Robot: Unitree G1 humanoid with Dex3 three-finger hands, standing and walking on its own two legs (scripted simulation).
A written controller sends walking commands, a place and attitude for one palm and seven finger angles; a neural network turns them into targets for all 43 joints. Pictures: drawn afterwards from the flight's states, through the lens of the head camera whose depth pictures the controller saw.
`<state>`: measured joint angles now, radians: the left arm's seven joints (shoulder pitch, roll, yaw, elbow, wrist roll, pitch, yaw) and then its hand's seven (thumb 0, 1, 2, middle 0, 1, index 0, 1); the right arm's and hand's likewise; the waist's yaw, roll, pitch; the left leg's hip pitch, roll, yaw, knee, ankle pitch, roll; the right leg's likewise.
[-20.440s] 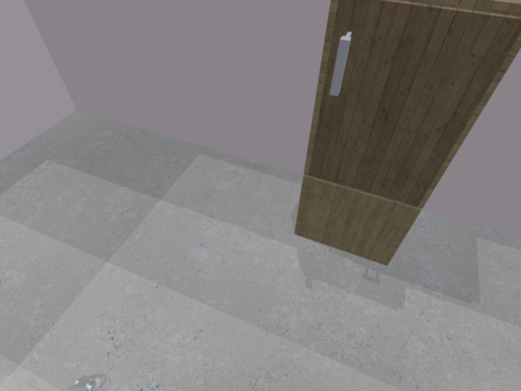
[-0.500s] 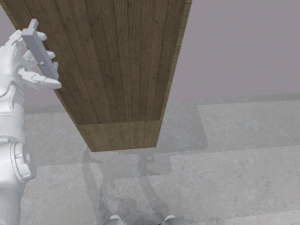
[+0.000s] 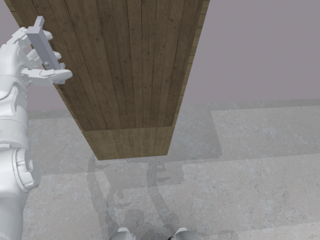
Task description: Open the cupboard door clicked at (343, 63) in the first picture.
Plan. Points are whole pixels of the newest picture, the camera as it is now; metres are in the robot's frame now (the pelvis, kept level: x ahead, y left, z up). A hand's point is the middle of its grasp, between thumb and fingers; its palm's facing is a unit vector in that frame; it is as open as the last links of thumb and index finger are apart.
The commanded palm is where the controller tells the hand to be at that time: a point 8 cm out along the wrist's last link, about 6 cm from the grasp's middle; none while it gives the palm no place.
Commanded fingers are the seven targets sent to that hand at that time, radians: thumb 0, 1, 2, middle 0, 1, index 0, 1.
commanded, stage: close the thumb around the handle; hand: left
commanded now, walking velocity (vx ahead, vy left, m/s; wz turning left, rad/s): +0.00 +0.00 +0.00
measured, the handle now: (50, 52) +0.53 +0.24 +0.13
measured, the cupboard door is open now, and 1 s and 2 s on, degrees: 0 12 39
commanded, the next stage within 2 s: pull the door open along its arc in 0.42 s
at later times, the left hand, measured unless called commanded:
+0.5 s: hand (58, 63) +0.49 +0.21 +0.14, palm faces +0.04 -1.00 -0.01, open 5.5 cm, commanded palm +0.47 +0.27 +0.13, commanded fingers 0.00 0.90 0.90 -0.40 -1.35 -0.40 -1.35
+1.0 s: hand (61, 88) +0.42 +0.19 +0.14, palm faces +0.02 -1.00 +0.00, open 5.9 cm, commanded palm +0.38 +0.24 +0.13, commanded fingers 0.00 0.90 0.90 -0.40 -1.35 -0.40 -1.35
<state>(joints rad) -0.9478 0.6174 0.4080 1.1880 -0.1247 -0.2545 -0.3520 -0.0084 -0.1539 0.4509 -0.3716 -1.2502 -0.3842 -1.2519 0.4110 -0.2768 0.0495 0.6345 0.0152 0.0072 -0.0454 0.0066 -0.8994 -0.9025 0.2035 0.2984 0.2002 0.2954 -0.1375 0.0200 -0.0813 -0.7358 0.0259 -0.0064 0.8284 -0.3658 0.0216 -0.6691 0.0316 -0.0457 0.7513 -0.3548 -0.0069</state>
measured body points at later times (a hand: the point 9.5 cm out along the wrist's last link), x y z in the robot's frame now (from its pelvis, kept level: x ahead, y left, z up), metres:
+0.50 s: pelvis +0.00 -0.01 +0.00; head +0.08 +0.00 +0.44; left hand +0.49 +0.27 +0.14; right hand +0.02 -0.27 -0.11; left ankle +0.01 +0.10 -0.70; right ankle +0.00 -0.12 -0.70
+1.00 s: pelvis +0.03 -0.01 +0.01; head +0.05 -0.02 +0.46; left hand +0.41 +0.25 +0.14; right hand +0.11 -0.27 -0.09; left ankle +0.01 +0.10 -0.70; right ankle +0.00 -0.12 -0.70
